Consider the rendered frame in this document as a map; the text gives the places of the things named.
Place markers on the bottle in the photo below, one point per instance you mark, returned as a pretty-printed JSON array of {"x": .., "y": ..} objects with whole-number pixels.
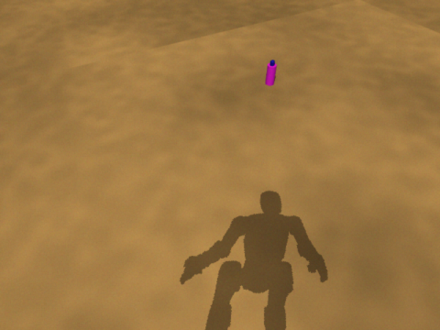
[{"x": 271, "y": 71}]

